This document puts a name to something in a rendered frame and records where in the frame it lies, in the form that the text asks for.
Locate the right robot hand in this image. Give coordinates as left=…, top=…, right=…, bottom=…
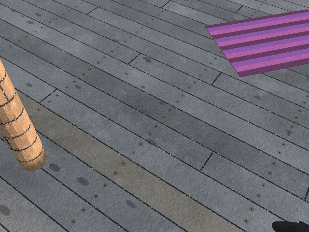
left=272, top=221, right=309, bottom=232

